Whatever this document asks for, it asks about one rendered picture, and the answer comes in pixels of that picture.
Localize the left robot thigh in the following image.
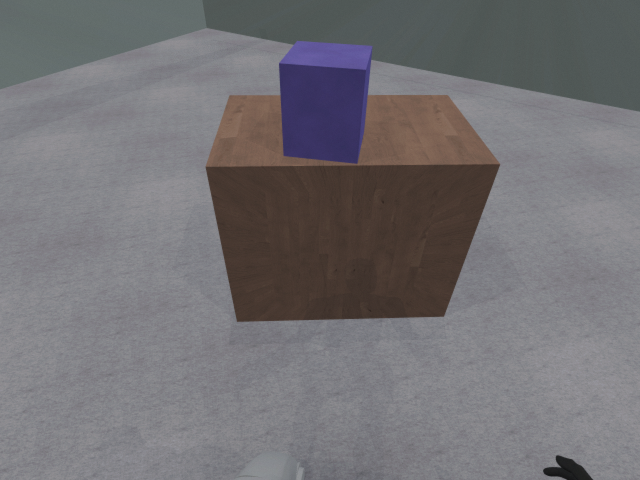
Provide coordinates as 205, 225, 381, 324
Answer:
233, 452, 305, 480

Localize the carton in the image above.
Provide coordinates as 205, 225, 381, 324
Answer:
279, 41, 373, 164

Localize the pedestal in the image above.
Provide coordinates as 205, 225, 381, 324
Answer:
206, 95, 500, 322

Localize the right robot hand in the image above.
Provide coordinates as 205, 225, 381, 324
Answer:
543, 455, 593, 480

